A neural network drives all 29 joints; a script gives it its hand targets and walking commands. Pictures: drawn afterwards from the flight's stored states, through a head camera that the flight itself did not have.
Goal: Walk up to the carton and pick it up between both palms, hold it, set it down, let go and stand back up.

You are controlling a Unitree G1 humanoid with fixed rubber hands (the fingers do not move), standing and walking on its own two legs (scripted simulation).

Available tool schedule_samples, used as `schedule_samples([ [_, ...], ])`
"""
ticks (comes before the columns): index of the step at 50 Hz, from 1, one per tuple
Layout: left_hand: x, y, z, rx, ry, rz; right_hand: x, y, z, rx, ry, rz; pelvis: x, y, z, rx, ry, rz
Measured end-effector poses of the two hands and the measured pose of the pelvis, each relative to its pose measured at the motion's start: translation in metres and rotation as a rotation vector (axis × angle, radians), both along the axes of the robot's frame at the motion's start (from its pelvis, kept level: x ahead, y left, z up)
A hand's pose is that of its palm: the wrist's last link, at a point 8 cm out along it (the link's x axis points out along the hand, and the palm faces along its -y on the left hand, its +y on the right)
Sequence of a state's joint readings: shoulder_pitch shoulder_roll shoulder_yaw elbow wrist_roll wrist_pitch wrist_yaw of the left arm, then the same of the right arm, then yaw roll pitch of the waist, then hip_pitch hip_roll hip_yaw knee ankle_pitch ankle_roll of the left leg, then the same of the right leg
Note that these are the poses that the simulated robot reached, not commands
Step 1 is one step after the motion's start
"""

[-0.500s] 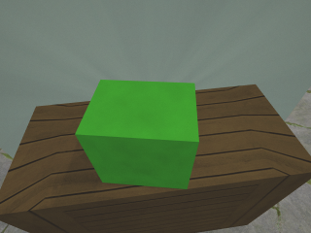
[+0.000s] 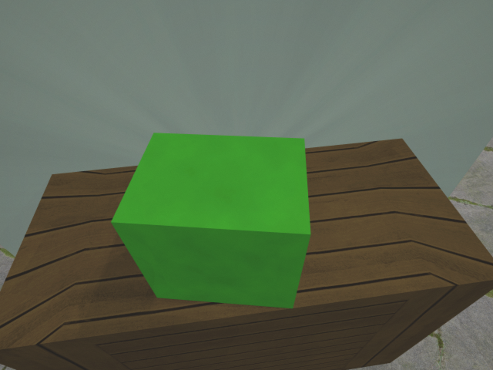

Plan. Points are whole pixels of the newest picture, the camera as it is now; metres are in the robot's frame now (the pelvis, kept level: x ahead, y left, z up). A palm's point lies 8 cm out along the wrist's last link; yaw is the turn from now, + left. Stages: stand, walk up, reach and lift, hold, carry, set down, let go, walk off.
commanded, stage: stand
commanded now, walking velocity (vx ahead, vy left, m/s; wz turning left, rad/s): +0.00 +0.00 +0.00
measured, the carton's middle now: (225, 223) +0.37 +0.05 +0.04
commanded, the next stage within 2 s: none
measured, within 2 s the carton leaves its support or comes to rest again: neither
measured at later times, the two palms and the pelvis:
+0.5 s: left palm out of the picture -0.01 +0.20 -0.15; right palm out of the picture -0.04 -0.21 -0.15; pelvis +0.00 +0.00 +0.00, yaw +0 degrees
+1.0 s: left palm out of the picture +0.00 +0.20 -0.15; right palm out of the picture -0.04 -0.20 -0.15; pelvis +0.01 +0.00 +0.00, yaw +0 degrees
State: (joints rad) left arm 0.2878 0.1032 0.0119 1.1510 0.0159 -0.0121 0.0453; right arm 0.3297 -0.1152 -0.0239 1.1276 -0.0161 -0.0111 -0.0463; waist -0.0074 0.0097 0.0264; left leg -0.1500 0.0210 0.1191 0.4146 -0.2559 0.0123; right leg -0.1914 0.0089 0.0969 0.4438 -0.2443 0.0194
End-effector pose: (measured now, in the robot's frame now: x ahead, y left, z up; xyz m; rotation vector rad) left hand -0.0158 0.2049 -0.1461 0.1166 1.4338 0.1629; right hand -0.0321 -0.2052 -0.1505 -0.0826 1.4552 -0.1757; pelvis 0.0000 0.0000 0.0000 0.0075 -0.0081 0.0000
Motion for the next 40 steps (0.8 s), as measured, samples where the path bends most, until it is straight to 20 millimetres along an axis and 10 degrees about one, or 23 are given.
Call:
schedule_samples([
  [40, 0.003, -0.006, -0.003, -0.017, 0.021, 0.005, -0.007, -0.004, 0.004, -0.01, 0.032, -0.012, 0.006, -0.003, 0.0, -0.005, 0.005, 0.002],
])
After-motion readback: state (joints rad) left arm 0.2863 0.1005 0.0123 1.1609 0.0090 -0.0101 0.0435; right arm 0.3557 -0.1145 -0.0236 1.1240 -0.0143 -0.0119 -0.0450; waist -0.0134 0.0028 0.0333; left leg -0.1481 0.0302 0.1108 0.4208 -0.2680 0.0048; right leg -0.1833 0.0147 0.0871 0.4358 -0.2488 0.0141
